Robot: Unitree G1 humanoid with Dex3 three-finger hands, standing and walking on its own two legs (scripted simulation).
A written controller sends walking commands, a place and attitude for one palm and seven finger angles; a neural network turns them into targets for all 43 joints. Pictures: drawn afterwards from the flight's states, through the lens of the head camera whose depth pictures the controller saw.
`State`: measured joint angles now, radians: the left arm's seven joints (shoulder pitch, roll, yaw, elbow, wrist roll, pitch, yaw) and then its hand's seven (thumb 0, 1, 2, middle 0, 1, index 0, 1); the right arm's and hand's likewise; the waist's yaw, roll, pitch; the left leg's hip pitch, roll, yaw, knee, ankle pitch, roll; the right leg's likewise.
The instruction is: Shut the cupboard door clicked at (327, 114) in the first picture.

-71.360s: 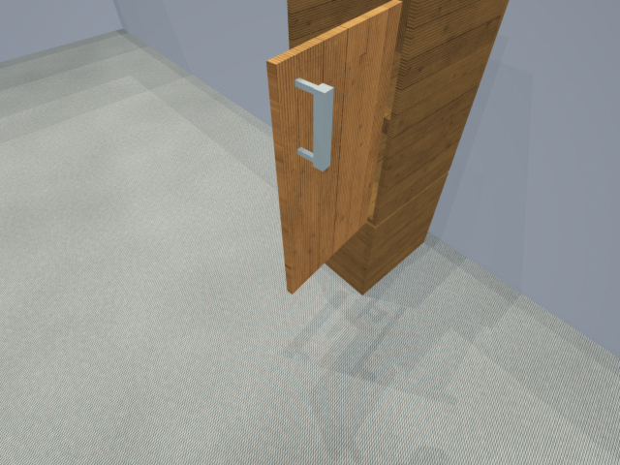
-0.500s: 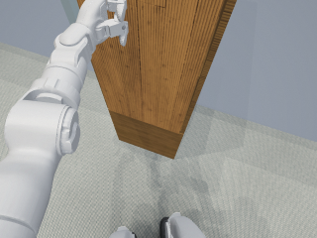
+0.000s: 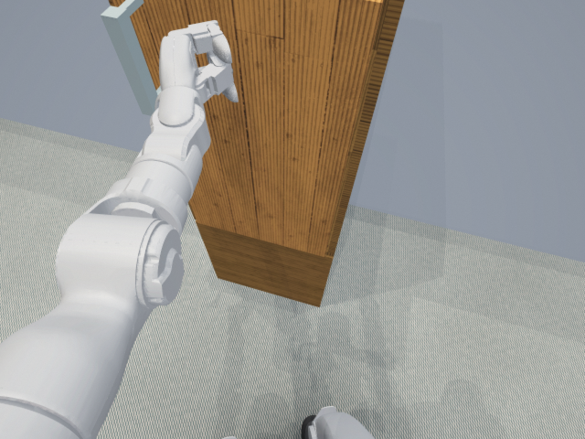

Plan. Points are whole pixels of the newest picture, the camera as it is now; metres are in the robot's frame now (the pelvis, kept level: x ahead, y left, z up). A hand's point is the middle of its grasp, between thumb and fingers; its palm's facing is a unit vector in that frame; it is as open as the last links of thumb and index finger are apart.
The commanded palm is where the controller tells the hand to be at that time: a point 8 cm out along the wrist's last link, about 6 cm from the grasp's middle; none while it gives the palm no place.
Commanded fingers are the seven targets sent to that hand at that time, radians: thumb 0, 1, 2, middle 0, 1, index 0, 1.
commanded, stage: pull the fist back off the door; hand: left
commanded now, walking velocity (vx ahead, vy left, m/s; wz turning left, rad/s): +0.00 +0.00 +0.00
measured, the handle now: (143, 58) +0.60 +0.12 +0.17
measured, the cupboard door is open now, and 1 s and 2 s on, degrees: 0 0 0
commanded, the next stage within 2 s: draw the hand back to the body in 0.34 s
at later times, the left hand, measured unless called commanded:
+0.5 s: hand (234, 98) +0.49 +0.01 +0.18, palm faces -0.04 -1.00 -0.03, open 3.1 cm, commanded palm +0.45 +0.07 +0.17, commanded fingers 0.00 0.90 0.90 -1.30 -1.50 -1.30 -1.50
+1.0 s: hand (140, 189) +0.35 +0.10 +0.19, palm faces +0.00 -1.00 -0.07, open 3.1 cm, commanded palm +0.32 +0.16 +0.19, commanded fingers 0.00 0.90 0.90 -1.08 -1.26 -1.08 -1.26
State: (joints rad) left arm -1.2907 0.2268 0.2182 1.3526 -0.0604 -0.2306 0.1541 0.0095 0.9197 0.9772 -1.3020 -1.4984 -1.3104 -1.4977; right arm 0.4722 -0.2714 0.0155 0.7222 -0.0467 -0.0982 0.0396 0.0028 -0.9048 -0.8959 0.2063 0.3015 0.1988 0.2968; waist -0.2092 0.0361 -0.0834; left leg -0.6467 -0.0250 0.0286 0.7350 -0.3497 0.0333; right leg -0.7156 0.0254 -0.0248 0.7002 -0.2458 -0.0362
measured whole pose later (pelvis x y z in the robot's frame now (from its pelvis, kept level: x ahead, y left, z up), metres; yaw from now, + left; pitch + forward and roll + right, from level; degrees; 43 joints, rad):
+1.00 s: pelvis +0.02 -0.02 +0.03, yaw +1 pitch -2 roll +1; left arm -0.27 0.17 0.05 0.15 -0.16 0.12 -0.03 0.02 0.90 0.90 -1.27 -1.46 -1.27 -1.46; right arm 0.18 -0.24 0.04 0.60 0.06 -0.02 -0.07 0.01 -0.91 -0.90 0.20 0.30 0.20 0.30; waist 0.01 0.06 -0.06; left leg -0.16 -0.01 0.00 0.51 -0.30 0.00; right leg -0.25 0.05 -0.04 0.51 -0.23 -0.06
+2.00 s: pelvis +0.03 +0.02 +0.03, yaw +2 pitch -4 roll -1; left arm 0.44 0.33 0.32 -0.37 -0.05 -0.08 0.11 0.01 0.89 0.90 -0.22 -0.31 -0.22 -0.31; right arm 0.19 -0.21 0.02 0.64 0.00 -0.09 -0.08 0.01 -0.90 -0.90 0.21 0.30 0.20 0.30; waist 0.06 0.06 -0.01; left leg -0.07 -0.04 0.00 0.42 -0.28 0.05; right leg -0.13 0.01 -0.04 0.40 -0.20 -0.01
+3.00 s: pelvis -0.09 +0.01 +0.00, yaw +7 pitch -2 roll +0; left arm 0.46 0.44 0.47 -0.51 0.02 -0.24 0.17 0.01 0.88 0.90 -0.22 -0.30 -0.22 -0.30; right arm 0.30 -0.22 0.00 0.56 0.01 -0.05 -0.08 0.01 -0.90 -0.90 0.21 0.30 0.20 0.30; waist -0.05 -0.04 0.01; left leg -0.47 -0.02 0.05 0.76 -0.29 0.07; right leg -0.49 0.02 0.01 0.71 -0.17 -0.01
